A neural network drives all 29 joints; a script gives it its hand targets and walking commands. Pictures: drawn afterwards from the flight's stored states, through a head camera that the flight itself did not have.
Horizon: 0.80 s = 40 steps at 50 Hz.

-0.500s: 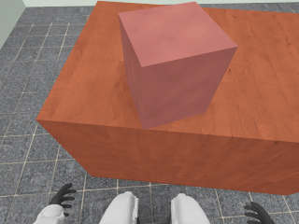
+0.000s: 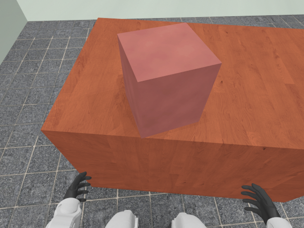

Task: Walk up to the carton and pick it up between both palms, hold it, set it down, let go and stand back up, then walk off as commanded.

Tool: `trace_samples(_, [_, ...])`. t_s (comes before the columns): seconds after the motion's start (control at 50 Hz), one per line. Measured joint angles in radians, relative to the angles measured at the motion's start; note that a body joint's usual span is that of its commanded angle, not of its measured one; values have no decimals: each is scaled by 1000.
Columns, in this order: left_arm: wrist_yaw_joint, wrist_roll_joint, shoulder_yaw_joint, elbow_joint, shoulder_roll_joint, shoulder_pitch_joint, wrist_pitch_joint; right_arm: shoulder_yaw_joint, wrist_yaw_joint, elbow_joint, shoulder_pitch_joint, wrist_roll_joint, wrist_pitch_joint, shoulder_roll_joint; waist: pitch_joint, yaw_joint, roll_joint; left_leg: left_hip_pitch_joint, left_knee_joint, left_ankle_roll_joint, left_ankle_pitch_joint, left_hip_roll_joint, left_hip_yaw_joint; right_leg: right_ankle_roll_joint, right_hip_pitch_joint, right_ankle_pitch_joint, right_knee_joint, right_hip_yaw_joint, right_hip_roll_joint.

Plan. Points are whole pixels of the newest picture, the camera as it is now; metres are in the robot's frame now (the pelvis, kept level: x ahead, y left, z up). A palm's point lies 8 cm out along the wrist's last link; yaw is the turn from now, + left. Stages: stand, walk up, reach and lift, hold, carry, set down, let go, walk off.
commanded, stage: reach and lift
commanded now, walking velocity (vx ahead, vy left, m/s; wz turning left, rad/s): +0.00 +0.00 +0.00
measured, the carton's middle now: (162, 82) +0.50 -0.01 +0.07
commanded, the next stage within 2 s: none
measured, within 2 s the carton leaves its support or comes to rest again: neither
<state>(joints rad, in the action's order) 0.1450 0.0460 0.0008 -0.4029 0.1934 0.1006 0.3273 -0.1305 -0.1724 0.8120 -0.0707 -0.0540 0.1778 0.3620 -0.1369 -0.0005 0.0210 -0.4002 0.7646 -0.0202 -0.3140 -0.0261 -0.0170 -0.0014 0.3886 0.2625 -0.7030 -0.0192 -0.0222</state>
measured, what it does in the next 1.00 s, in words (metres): stands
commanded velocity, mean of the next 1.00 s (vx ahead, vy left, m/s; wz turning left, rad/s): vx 0.00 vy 0.00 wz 0.00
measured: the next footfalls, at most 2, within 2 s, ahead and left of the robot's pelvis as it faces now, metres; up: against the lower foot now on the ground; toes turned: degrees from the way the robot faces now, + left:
none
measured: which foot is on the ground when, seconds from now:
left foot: down 0.00-1.00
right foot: down 0.00-1.00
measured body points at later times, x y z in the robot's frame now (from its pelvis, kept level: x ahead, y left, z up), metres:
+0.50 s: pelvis -0.01 -0.01 +0.00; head -0.03 -0.01 +0.45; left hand +0.21 +0.19 -0.03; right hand +0.21 -0.28 -0.02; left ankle +0.06 +0.11 -0.71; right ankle +0.07 -0.12 -0.71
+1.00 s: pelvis +0.02 -0.01 +0.01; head +0.00 +0.00 +0.46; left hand +0.26 +0.16 +0.02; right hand +0.25 -0.27 +0.02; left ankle +0.06 +0.11 -0.71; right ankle +0.07 -0.12 -0.71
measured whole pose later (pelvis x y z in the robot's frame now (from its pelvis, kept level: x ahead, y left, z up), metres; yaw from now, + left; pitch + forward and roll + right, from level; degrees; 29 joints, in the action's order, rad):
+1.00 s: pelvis +0.02 -0.01 +0.01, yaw +0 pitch -3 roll -1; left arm 0.32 0.04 0.00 -0.10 -0.06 0.15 0.22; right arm -0.03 -0.27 0.47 -0.13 -0.32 0.15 0.36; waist 0.00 0.00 -0.02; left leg -0.33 0.67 0.00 -0.30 -0.03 -0.02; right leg -0.02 0.33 0.26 -0.63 -0.02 -0.03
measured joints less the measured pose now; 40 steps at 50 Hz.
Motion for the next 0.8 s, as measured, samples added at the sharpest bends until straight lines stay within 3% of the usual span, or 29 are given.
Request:
trace_samples(0.4, [53, 0, 0, 2, -98, 22, -88, 41, -23, -199, -31, -76, -78, 0, 72, 0, 0, 59, -25, 0, 12, 0, 0, -13, -46, -4, -1, 0, -1])
trace_samples(0.56, [56, 0, 0, 108, -98, 22, -89, 99, -24, -318, -60, -157, -133, 0, 104, 0, -27, 63, -27, 1, 14, 3, 0, -34, -46, 8, -9, 0, 1])
trace_samples(0.66, [80, 0, 0, 181, -117, 22, -76, 109, -32, -330, -61, -198, -141, 0, 110, 0, -45, 63, -27, 12, 13, 4, 0, -36, -49, 11, -3, 0, 2])
trace_samples(0.8, [134, -1, 0, 203, -187, 23, -74, 103, -90, -303, -61, -212, -96, 0, 114, 0, -43, 65, -37, 12, -3, -5, 0, -17, -62, -10, 36, 0, -5])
